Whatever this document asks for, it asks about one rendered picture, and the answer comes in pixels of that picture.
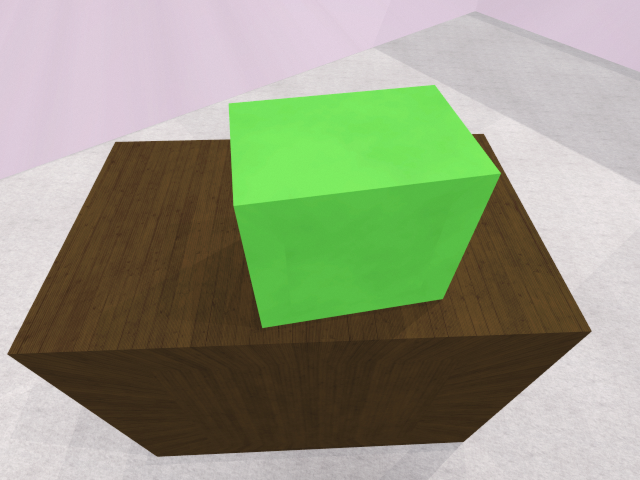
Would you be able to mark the pedestal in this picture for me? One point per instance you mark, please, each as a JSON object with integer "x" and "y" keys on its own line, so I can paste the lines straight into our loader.
{"x": 148, "y": 319}

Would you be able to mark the carton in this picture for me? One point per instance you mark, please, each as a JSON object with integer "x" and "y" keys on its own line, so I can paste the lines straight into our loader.
{"x": 354, "y": 202}

